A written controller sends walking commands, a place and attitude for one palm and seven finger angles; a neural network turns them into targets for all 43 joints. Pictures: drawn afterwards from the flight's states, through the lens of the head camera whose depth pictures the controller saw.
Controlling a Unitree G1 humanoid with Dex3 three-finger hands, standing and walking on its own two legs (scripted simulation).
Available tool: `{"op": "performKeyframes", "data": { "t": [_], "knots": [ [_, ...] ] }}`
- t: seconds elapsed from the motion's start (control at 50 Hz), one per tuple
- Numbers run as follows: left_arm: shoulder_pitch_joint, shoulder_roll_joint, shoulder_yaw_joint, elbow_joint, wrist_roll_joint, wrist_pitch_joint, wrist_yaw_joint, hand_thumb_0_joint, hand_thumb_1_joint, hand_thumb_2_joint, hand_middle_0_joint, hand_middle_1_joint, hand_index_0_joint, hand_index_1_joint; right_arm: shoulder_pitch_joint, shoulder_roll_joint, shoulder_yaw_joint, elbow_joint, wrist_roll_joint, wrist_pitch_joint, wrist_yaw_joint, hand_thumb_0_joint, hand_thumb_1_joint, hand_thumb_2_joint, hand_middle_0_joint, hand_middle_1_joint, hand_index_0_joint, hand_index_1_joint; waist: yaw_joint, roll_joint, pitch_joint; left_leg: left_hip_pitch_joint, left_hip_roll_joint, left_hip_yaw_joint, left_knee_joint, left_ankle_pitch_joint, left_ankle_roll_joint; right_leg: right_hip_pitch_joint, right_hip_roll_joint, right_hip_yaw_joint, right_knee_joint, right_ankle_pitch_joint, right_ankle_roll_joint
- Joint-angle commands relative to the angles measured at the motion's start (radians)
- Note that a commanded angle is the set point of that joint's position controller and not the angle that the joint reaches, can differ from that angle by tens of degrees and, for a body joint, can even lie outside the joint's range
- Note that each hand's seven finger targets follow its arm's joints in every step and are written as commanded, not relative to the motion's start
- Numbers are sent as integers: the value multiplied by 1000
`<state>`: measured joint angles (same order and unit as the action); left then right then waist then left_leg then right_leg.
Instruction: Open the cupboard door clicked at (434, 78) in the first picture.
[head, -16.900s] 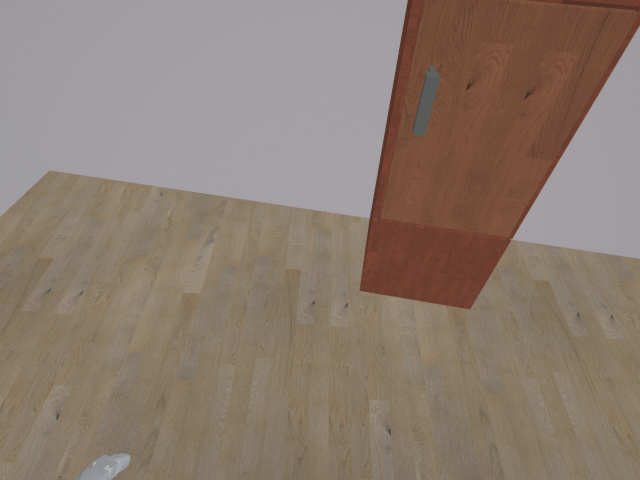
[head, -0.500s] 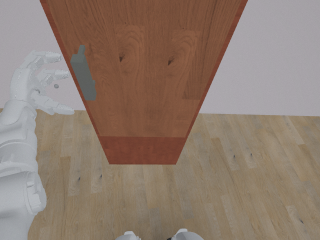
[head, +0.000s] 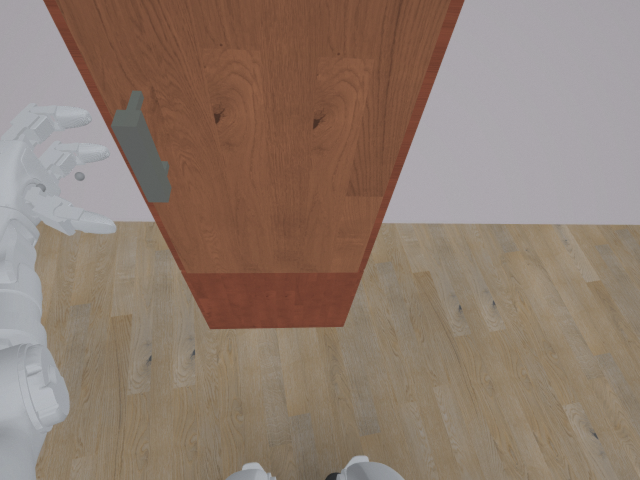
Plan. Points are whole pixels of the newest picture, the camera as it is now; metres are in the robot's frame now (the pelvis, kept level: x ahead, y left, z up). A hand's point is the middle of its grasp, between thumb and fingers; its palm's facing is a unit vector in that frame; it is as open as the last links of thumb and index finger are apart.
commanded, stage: slide the fingers in behind the handle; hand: left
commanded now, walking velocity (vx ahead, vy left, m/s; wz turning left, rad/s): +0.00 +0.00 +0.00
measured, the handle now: (148, 148) +0.51 +0.20 +0.09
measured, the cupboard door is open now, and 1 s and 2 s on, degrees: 0 0 0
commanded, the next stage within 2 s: close the thumb around the handle in 1.54 s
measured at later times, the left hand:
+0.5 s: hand (104, 176) +0.46 +0.25 +0.09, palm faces +0.00 -1.00 +0.01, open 13.9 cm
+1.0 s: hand (152, 178) +0.46 +0.19 +0.09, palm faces +0.00 -1.00 -0.04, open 13.9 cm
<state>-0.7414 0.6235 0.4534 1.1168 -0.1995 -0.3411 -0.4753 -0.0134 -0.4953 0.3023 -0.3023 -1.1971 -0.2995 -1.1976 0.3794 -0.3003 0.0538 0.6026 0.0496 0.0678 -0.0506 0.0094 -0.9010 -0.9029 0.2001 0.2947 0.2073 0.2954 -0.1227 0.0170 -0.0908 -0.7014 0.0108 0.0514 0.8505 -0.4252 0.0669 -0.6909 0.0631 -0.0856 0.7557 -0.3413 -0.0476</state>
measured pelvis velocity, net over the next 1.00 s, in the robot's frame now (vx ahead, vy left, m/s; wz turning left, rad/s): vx -0.01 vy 0.01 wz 0.01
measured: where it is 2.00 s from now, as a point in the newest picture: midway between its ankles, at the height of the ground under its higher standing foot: outside the picture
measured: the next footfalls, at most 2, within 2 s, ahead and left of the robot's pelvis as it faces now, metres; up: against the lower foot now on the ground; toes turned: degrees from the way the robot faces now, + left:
none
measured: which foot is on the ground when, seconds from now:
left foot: down 0.00-1.00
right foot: down 0.00-1.00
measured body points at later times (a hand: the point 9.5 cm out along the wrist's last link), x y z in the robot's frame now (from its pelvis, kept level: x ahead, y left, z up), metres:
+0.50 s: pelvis +0.01 +0.01 +0.00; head +0.10 +0.03 +0.44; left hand +0.45 +0.30 +0.09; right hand +0.05 -0.25 -0.11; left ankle -0.01 +0.07 -0.70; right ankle +0.01 -0.09 -0.70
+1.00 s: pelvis -0.01 +0.01 +0.00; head +0.08 +0.02 +0.44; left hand +0.45 +0.24 +0.09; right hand +0.05 -0.25 -0.12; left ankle -0.01 +0.07 -0.70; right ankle +0.01 -0.09 -0.70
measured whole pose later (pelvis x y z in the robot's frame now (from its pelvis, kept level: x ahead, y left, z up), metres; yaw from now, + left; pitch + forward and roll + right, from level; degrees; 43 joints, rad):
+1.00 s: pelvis -0.01 +0.01 +0.00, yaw +1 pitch +14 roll -2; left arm -0.78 0.41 0.29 1.08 -0.14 -0.37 -0.23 -0.01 -0.50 0.30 -0.32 -1.21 -0.31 -1.22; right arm 0.36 -0.26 0.04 0.63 0.03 0.03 -0.01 0.01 -0.90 -0.90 0.20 0.29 0.21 0.30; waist -0.11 0.03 -0.08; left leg -0.69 -0.01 0.05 0.86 -0.42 0.07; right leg -0.69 0.04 -0.08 0.79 -0.35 -0.04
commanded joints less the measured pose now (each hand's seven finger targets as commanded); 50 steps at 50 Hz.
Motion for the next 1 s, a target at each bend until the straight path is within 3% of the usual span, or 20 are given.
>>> {"op": "performKeyframes", "data": {
  "t": [0.0,0.02,0.1,0.14,0.18,0.24,0.28,0.34,0.38,0.4,0.44,0.5,0.6,0.64,0.68,0.7,0.74,0.8,0.9,0.98],
  "knots": [
    [-407,235,-17,-182,-39,-47,-20,0,-500,300,-300,-1200,-300,-1200,86,-166,-59,-74,-2,-33,-19,0,-900,-900,200,300,200,300,-9,84,-343,187,4,-90,-96,344,-19,194,-17,87,-62,292,20],
    [-427,253,-9,-168,-35,-42,-18,0,-500,300,-300,-1200,-300,-1200,89,-171,-61,-66,-2,-35,-20,0,-900,-900,200,300,200,300,-16,78,-320,180,6,-95,-95,325,-18,173,-17,86,-65,271,20],
    [-453,232,-25,-232,-31,-54,-3,0,-500,300,-300,-1200,-300,-1200,94,-168,-65,-65,-7,-41,-17,0,-900,-900,200,300,200,300,-11,144,-400,273,9,-113,-86,391,-31,137,-16,76,-49,273,15],
    [-461,207,-36,-233,-32,-59,12,0,-500,300,-300,-1200,-300,-1200,95,-166,-65,-61,-10,-44,-14,0,-900,-900,200,300,200,300,-12,123,-401,282,12,-119,-84,397,-35,127,-14,70,-46,263,17],
    [-442,249,10,-241,-36,-62,31,0,-500,300,-300,-1200,-300,-1200,100,-170,-66,-64,-13,-45,-12,0,-900,-900,200,300,200,300,1,97,-430,272,9,-117,-79,424,-32,162,-13,72,-39,293,14],
    [-465,225,-10,-232,-21,-53,49,0,-500,300,-300,-1200,-300,-1200,95,-162,-63,-63,-13,-44,-8,0,-900,-900,200,300,200,300,-2,109,-406,252,8,-114,-82,418,-34,162,-16,72,-37,297,19],
    [-443,234,0,-266,-11,-60,64,0,-500,300,-300,-1200,-300,-1200,98,-163,-66,-73,-14,-43,-4,0,-900,-900,200,300,200,300,14,141,-444,295,9,-122,-76,482,-41,157,-13,68,-27,313,13],
    [-402,168,-36,-311,-9,-64,79,0,-500,300,-300,-1200,-300,-1200,101,-153,-73,-72,-16,-41,4,0,-900,-900,200,300,200,300,16,170,-469,382,24,-133,-69,598,-63,114,-9,57,-29,327,18],
    [-407,110,-75,-310,-20,-59,82,0,-500,300,-300,-1200,-300,-1200,101,-152,-73,-70,-14,-40,8,0,-900,-900,200,300,200,300,0,140,-440,391,28,-139,-68,623,-63,93,-4,48,-33,325,17],
    [-419,109,-78,-295,-20,-53,85,0,-500,300,-300,-1200,-300,-1200,103,-155,-76,-60,-13,-37,7,0,-900,-900,200,300,200,300,-11,94,-423,378,32,-142,-71,599,-63,91,-4,47,-38,318,21],
    [-447,89,-93,-279,-24,-44,90,0,-500,300,-300,-1200,-300,-1200,100,-157,-75,-55,-11,-38,6,0,-900,-900,200,300,200,300,-21,78,-386,347,28,-139,-85,518,-56,91,-6,46,-44,290,21],
    [-438,83,-95,-318,-16,-54,104,0,-500,300,-300,-1200,-300,-1200,100,-154,-76,-56,-15,-42,8,0,-900,-900,200,300,200,300,0,147,-430,398,26,-149,-83,578,-70,84,-9,46,-37,290,15],
    [-435,-43,-196,-378,-8,-70,132,0,-500,300,-300,-1200,-300,-1200,100,-143,-86,-40,-19,-48,23,0,-900,-900,200,300,200,300,-12,166,-439,502,48,-189,-75,707,-102,9,-3,27,-33,269,15],
    [-454,-80,-220,-358,-8,-64,146,0,-500,300,-300,-1200,-300,-1200,99,-144,-87,-30,-20,-50,26,0,-900,-900,200,300,200,300,-25,132,-405,487,47,-195,-83,645,-102,-6,-4,23,-40,239,17],
    [-483,-71,-210,-365,-11,-66,161,0,-500,300,-300,-1200,-300,-1200,99,-147,-87,-25,-20,-52,24,0,-900,-900,200,300,200,300,-25,116,-407,478,42,-195,-88,622,-98,8,-5,21,-37,237,13],
    [-449,-19,-150,-325,-12,-59,176,0,-500,300,-300,-1200,-300,-1200,97,-151,-89,-22,-19,-50,23,0,-900,-900,200,300,200,300,-6,98,-401,450,37,-188,-93,592,-97,29,-7,25,-39,235,12],
    [-477,-23,-139,-288,-8,-56,204,0,-500,300,-300,-1200,-300,-1200,89,-143,-80,-21,-19,-53,22,0,-900,-900,200,300,200,300,-7,64,-362,392,27,-175,-106,519,-89,52,-11,24,-40,227,13],
    [-455,56,-75,-273,31,-69,251,0,-500,300,-300,-1200,-300,-1200,84,-140,-73,-36,-24,-57,25,0,-900,-900,200,300,200,300,26,113,-370,350,14,-157,-107,495,-86,81,-17,38,-26,230,9],
    [-475,-4,-137,-275,64,-109,263,0,-500,300,-300,-1200,-300,-1200,83,-131,-75,-45,-24,-63,31,0,-900,-900,200,300,200,300,2,70,-381,336,16,-148,-96,456,-76,83,-14,46,-22,236,14],
    [-537,-30,-150,-221,33,-97,241,0,-500,300,-300,-1200,-300,-1200,82,-140,-72,-41,-19,-73,21,0,-900,-900,200,300,200,300,-24,33,-354,273,4,-130,-109,294,-47,110,-17,60,-44,192,15]
  ]
}}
